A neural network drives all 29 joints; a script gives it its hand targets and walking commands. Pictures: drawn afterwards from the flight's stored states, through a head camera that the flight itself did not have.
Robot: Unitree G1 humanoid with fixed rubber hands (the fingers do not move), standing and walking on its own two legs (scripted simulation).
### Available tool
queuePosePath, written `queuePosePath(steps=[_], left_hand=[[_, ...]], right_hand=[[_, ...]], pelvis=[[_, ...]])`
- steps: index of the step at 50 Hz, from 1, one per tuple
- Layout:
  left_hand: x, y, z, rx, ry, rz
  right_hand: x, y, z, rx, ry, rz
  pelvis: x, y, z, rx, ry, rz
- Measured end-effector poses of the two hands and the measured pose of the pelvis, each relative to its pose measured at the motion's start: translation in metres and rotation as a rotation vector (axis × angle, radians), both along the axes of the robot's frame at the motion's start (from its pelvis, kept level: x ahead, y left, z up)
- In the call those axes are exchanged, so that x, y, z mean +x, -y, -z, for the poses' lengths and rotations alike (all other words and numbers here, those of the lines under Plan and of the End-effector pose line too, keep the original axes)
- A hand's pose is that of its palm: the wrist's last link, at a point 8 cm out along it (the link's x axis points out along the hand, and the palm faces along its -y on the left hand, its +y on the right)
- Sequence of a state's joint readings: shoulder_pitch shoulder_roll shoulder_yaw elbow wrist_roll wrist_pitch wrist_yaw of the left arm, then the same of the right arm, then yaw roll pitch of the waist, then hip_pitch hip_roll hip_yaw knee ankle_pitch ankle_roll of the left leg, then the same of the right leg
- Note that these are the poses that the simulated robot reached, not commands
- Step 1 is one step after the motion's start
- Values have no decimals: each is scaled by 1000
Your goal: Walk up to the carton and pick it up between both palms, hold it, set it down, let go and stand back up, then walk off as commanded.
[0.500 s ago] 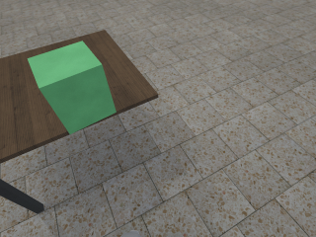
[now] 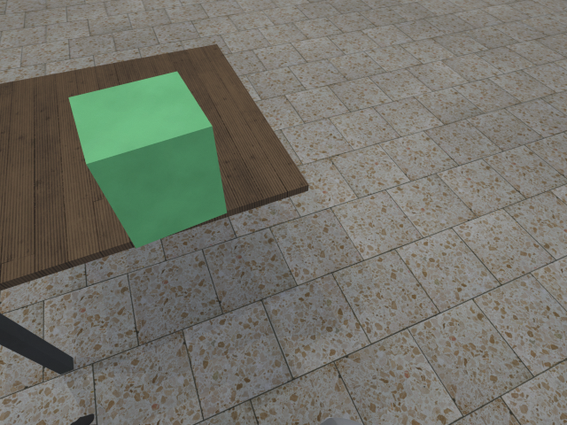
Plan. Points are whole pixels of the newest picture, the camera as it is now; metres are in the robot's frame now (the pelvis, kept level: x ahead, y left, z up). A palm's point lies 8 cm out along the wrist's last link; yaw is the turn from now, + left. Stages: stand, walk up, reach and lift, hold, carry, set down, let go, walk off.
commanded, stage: walk up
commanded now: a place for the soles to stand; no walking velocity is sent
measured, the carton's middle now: (156, 161) +0.62 +0.28 -0.04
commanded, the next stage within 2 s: none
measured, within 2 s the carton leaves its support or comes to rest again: neither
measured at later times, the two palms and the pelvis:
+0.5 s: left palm out of the picture +0.05 +0.29 -0.07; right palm out of the picture -0.02 -0.35 -0.14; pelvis -0.03 -0.03 -0.01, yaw +4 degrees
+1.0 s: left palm out of the picture +0.01 +0.34 -0.13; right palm out of the picture +0.04 -0.28 -0.08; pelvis -0.03 +0.03 +0.00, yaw +11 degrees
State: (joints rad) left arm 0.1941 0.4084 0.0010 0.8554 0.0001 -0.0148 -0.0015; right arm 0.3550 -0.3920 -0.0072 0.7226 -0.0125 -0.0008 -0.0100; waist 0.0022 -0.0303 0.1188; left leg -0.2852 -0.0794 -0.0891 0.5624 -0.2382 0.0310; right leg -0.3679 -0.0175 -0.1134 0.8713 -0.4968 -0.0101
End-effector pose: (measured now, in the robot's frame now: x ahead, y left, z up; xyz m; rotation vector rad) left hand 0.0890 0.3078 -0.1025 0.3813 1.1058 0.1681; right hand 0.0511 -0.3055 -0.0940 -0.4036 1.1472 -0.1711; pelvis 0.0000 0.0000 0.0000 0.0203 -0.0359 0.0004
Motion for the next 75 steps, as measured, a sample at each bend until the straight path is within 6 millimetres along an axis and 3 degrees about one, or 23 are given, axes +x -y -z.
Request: queuePosePath(steps=[5,9,17,24,29,36,42,48,54,60,65,69,75], left_hand=[[-5,23,-2,28,18,9],[-12,31,-18,56,34,-13],[-30,27,-44,123,39,-49],[-38,22,-32,92,57,-70],[-51,12,-16,49,70,-103],[-74,-8,11,-37,55,-157],[-79,-32,28,-74,40,-186],[-83,-35,25,-89,-11,-196],[-71,-24,21,-70,-28,-194],[-57,3,19,-27,-5,-175],[-53,23,1,5,11,-183],[-51,27,-15,48,22,-191],[-53,26,-20,74,22,-195]], right_hand=[[10,17,23,39,20,0],[11,24,28,70,20,-15],[-31,39,48,91,-133,-20],[-64,42,44,50,-210,0],[-70,39,33,0,-230,-18],[-56,19,11,-72,-193,-71],[-59,-11,5,-105,-175,-87],[-26,-24,-12,-109,-118,-131],[13,-18,-10,-95,-47,-170],[42,7,14,-53,-8,-177],[64,18,22,-1,26,-175],[68,27,29,18,11,-182],[53,34,42,22,-55,-163]], pelvis=[[-9,22,10,21,12,3],[-13,32,4,53,14,-17],[-21,37,0,86,16,-52],[-26,32,4,48,21,-69],[-31,21,8,11,21,-103],[-38,-6,11,-16,24,-154],[-38,-32,16,-38,52,-171],[-32,-33,4,-46,3,-185],[-18,-20,4,-27,-23,-185],[-7,11,16,13,-37,-183],[-1,31,10,45,-23,-189],[3,39,8,71,-17,-199],[3,42,10,54,-14,-201]])
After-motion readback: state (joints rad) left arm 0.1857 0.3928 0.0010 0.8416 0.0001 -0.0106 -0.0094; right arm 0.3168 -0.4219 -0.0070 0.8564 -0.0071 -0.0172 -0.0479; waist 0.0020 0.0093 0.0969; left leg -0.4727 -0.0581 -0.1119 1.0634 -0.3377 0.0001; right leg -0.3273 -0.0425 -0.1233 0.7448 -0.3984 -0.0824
